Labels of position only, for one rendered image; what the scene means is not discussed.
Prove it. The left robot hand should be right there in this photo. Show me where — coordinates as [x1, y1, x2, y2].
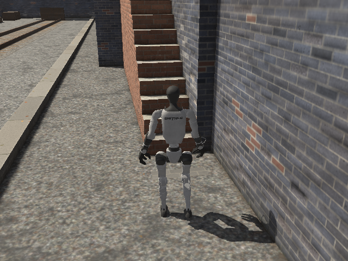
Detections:
[139, 151, 151, 165]

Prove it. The robot right thigh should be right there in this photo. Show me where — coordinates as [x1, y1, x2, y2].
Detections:
[181, 151, 192, 183]

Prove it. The robot left forearm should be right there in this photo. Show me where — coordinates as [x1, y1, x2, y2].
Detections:
[140, 132, 152, 154]

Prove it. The humanoid robot torso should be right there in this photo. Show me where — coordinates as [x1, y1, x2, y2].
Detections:
[161, 107, 186, 163]

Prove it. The robot right upper arm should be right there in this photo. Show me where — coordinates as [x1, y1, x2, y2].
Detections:
[185, 109, 200, 138]

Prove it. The robot right forearm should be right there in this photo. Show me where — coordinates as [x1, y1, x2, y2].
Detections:
[194, 130, 203, 150]

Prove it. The right robot hand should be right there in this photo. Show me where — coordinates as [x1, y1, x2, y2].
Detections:
[192, 147, 204, 158]

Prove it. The robot left upper arm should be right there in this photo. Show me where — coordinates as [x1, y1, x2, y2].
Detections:
[147, 109, 162, 140]

